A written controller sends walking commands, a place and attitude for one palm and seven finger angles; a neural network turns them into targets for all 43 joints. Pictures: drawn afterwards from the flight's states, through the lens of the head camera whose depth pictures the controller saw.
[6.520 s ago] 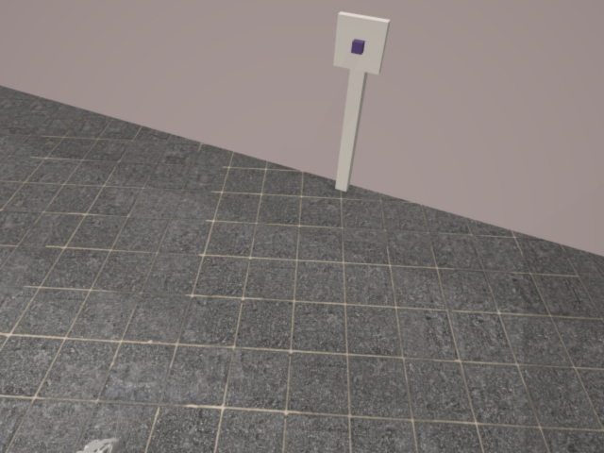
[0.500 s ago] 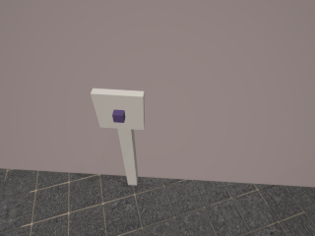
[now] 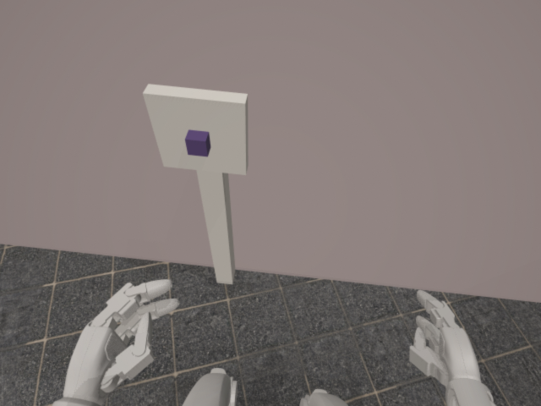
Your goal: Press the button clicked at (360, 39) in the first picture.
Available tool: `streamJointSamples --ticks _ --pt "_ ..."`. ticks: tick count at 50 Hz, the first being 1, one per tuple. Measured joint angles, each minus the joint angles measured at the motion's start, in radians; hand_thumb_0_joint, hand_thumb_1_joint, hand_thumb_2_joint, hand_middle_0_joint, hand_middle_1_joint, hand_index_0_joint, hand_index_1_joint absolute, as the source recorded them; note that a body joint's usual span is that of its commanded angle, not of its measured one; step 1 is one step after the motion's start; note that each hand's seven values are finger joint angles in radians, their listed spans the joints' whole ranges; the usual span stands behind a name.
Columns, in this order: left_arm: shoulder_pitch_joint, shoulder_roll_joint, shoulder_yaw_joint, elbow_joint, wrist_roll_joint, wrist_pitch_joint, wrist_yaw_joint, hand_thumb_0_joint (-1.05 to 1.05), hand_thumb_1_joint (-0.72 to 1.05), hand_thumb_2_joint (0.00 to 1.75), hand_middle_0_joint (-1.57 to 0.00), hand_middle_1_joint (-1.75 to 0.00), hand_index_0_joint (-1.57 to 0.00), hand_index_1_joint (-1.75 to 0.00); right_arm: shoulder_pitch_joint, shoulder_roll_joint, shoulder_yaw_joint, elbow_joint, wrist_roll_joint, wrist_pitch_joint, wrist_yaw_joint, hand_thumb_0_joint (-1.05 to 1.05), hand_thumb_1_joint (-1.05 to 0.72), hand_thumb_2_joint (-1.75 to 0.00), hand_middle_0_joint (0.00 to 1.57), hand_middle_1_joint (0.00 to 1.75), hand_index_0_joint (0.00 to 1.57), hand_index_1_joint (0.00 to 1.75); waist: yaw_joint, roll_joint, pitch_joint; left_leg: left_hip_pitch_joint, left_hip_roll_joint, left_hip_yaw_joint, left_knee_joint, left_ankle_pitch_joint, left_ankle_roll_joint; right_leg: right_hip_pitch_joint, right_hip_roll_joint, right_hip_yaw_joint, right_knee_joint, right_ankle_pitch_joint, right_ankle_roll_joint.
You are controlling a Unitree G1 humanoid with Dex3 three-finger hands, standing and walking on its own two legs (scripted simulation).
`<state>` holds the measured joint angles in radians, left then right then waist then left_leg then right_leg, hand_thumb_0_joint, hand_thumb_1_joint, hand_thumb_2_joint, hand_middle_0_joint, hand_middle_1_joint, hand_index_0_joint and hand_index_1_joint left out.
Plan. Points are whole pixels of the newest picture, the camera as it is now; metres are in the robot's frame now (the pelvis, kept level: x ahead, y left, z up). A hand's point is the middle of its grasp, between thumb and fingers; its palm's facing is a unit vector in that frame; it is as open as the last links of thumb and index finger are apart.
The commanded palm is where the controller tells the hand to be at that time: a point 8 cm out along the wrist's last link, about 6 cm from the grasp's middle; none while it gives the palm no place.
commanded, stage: raise the hand and make a fist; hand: left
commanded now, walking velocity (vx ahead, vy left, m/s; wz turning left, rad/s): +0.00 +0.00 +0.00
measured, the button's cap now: (198, 142) +0.56 +0.18 +0.04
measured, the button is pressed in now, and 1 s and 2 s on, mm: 0 0 0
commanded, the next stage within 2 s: aim a knuckle at the button in 1.62 s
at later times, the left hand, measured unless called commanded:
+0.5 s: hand (131, 334) +0.21 +0.20 +0.03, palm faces -0.01 -1.00 -0.04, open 3.1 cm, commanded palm +0.18 +0.25 +0.03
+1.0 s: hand (109, 329) +0.21 +0.23 +0.03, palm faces -0.02 -1.00 -0.04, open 3.1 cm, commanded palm +0.19 +0.28 +0.04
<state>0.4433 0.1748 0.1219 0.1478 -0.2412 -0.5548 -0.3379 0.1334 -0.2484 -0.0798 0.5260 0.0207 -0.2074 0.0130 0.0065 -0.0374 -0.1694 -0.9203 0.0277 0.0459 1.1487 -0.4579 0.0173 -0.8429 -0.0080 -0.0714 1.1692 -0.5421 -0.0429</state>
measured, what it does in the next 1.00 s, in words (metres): stands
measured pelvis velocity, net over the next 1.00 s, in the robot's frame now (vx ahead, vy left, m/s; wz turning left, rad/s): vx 0.00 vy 0.03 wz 0.00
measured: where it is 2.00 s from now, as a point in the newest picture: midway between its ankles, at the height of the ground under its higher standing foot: outside the picture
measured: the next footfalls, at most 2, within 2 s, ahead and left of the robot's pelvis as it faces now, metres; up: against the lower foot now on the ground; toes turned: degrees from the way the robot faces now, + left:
none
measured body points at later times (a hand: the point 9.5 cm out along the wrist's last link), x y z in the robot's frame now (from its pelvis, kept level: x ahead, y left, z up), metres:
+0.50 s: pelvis +0.00 +0.00 -0.02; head +0.07 +0.00 +0.43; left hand +0.20 +0.25 +0.03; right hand +0.16 -0.25 -0.11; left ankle +0.06 +0.11 -0.65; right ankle +0.01 -0.10 -0.65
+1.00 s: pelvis +0.00 +0.03 -0.01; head +0.06 +0.05 +0.43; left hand +0.20 +0.28 +0.04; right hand +0.21 -0.19 -0.07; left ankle +0.06 +0.11 -0.65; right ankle +0.01 -0.10 -0.65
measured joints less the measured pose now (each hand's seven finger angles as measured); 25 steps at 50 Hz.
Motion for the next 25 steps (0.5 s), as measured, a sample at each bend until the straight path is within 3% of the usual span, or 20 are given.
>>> streamJointSamples --ticks 4,8,11,14,18,25 --pt "0.07 0.021 0.031 -0.071 -0.027 0.04 0.027 0.02 0.9 0.9 -0.6 -0.74 -0.6 -0.73 -0.007 -0.004 0.002 -0.044 0.007 0.014 -0.032 0.01 -0.9 -0.9 0.2 0.3 0.2 0.3 0.03 0.011 0.006 -0.087 0.014 -0.044 0.108 -0.042 -0.016 -0.063 0.015 -0.041 0.088 -0.063 -0.02" --pt "0.079 0.051 0.055 -0.164 -0.043 0.014 0.027 0.02 0.9 0.9 -0.71 -0.86 -0.71 -0.85 0.005 0.015 0.034 -0.024 0.003 0.009 -0.057 0.01 -0.9 -0.9 0.2 0.3 0.2 0.3 0.045 0.032 0.008 -0.136 0.022 -0.086 0.155 -0.056 -0.028 -0.089 0.027 -0.08 0.109 -0.074 -0.032" --pt "0.026 0.067 0.061 -0.174 -0.059 0.035 -0.019 0.02 0.9 0.9 -0.79 -0.95 -0.79 -0.94 0.014 0.036 0.061 0.012 0.006 0.011 -0.064 0.01 -0.9 -0.9 0.2 0.3 0.2 0.3 0.039 0.05 0.01 -0.157 0.026 -0.1 0.163 -0.054 -0.031 -0.103 0.033 -0.093 0.109 -0.071 -0.036" --pt "-0.023 0.081 0.073 -0.151 -0.07 0.109 -0.06 0.02 0.9 0.9 -0.87 -1.04 -0.87 -1.03 0.033 0.06 0.076 0.039 0.012 0.026 -0.066 0.02 -0.9 -0.9 0.2 0.3 0.2 0.3 0.023 0.061 0.009 -0.157 0.028 -0.093 0.149 -0.048 -0.032 -0.109 0.034 -0.086 0.098 -0.063 -0.032" --pt "-0.033 0.078 0.094 -0.126 -0.083 0.176 -0.053 0.02 0.9 0.9 -0.98 -1.15 -0.98 -1.15 0.073 0.075 0.073 0.054 0.014 0.042 -0.065 0.02 -0.9 -0.9 0.21 0.3 0.2 0.3 -0.001 0.071 0.005 -0.134 0.03 -0.07 0.115 -0.04 -0.025 -0.097 0.034 -0.064 0.071 -0.049 -0.024" --pt "0.0 0.061 0.098 -0.124 -0.082 0.115 -0.009 0.02 0.9 0.9 -1.17 -1.36 -1.16 -1.35 0.12 0.041 0.047 0.058 0.009 0.041 -0.062 0.02 -0.9 -0.9 0.21 0.3 0.2 0.3 -0.014 0.071 -0.002 -0.123 0.025 -0.041 0.09 -0.035 -0.006 -0.096 0.028 -0.036 0.051 -0.037 -0.007"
